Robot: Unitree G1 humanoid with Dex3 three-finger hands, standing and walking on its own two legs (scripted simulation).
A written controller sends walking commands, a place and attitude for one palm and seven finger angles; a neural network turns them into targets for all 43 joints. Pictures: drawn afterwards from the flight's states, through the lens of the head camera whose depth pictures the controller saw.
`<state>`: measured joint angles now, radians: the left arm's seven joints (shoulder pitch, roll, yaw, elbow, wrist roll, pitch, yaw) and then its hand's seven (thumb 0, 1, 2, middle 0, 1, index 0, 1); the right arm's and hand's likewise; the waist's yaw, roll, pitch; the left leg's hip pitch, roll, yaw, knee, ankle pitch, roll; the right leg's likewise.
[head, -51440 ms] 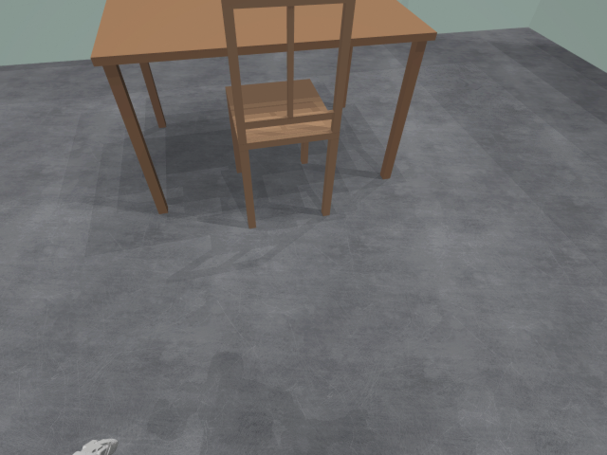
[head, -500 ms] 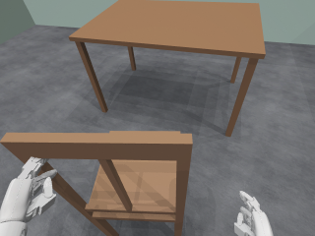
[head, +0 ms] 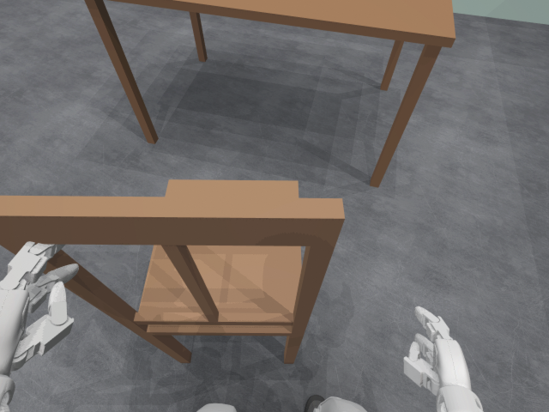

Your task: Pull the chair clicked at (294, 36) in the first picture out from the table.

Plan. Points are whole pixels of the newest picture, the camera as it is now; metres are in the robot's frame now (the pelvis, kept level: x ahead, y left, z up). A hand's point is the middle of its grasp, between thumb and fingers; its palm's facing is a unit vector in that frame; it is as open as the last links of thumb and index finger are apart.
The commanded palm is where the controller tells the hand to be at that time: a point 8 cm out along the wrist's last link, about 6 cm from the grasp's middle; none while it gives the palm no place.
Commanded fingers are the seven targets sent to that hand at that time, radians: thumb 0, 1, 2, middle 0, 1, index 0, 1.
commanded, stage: step back with the hand held close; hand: left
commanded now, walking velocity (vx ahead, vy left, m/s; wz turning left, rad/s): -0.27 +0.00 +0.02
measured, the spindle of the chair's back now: (197, 287) +0.29 +0.15 -0.05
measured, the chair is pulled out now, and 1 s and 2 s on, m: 0.69 0.69 0.69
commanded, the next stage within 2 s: stop stepping back and stand still in 1.00 s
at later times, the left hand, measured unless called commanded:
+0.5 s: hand out of the picture +0.16 +0.30 +0.17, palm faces +0.53 -0.72 -0.44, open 7.3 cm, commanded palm +0.09 +0.32 +0.18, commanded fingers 0.00 0.90 0.90 -0.20 -0.30 -0.20 -0.30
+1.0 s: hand out of the picture +0.06 +0.24 +0.17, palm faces +0.32 -0.75 -0.58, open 7.4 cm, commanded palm +0.00 +0.29 +0.18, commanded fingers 0.00 0.90 0.90 -0.20 -0.30 -0.20 -0.30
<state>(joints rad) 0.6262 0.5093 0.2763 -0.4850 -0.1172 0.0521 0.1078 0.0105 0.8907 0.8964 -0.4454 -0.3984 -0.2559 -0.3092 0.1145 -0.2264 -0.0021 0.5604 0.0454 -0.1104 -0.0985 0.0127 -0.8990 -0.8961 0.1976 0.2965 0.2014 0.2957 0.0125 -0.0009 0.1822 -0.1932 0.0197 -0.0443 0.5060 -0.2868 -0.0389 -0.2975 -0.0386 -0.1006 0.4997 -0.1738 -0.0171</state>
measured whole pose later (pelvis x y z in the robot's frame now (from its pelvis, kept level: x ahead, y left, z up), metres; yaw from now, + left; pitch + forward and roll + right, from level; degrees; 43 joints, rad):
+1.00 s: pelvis -0.14 +0.00 +0.00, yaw -1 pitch +2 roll +0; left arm 0.61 0.45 0.43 -0.57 -0.05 -0.22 0.12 0.01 0.88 0.90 -0.22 -0.30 -0.21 -0.30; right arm 0.11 -0.19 -0.04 0.66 0.01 -0.09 -0.07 0.01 -0.90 -0.90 0.20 0.30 0.20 0.30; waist 0.02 0.03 0.06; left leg -0.52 -0.01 -0.05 0.96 -0.40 -0.03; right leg -0.34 0.00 -0.04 0.52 -0.22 -0.03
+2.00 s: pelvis -0.29 -0.01 +0.00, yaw +4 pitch -3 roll +2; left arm 0.50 0.38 0.41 -0.45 -0.01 -0.20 0.17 0.01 0.88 0.90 -0.22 -0.30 -0.21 -0.30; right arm 0.26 -0.21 -0.02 0.67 0.00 -0.14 -0.08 0.01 -0.90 -0.90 0.20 0.30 0.20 0.30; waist 0.00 -0.05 0.04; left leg -0.19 -0.03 0.07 0.51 -0.23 0.04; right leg -0.36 -0.03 -0.02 0.61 -0.28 -0.01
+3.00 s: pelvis -0.27 -0.03 +0.00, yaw +5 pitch -1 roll +0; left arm 0.31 0.12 -0.01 1.07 0.01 0.01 0.04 0.02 0.94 0.90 -0.21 -0.30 -0.20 -0.30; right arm 0.35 -0.09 0.02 1.08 -0.01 0.00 -0.03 0.01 -0.91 -0.90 0.20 0.30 0.20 0.30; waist -0.01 0.02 0.04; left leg -0.19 0.02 0.04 0.46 -0.25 0.00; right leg -0.23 0.00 -0.05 0.47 -0.22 -0.03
